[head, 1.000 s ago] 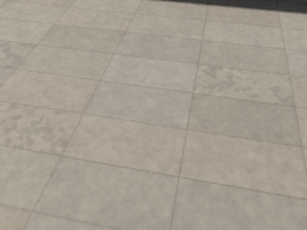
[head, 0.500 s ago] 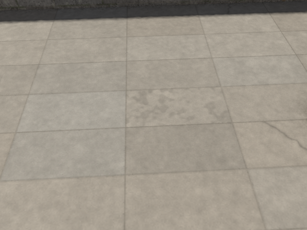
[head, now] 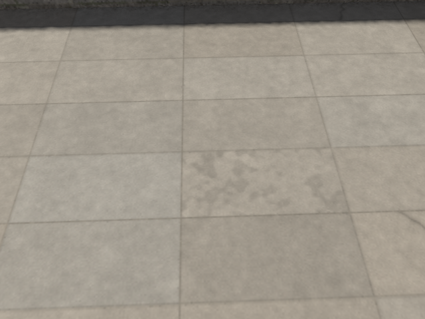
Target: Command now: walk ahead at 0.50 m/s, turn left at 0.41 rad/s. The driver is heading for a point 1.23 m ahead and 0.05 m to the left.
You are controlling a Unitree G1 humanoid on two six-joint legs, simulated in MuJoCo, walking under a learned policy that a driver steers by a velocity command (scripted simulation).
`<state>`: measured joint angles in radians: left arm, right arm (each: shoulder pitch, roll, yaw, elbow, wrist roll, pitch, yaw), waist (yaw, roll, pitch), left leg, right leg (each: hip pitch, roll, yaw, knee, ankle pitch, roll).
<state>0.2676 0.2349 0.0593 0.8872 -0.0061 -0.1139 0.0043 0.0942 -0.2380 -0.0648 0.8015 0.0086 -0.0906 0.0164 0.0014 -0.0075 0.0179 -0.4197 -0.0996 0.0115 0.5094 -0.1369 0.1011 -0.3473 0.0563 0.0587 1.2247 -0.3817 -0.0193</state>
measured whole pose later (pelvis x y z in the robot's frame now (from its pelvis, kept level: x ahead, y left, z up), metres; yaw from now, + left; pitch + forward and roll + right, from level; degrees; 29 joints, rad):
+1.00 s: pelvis +0.48 +0.08 +0.02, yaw +7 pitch +3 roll +1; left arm 0.25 0.30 0.08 0.75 -0.02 -0.04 0.01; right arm 0.28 -0.23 -0.07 0.74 -0.01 -0.09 0.01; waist -0.02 -0.05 -0.03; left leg -0.23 0.01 0.09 0.39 -0.21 0.02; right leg -0.65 -0.06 0.05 1.16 -0.28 0.00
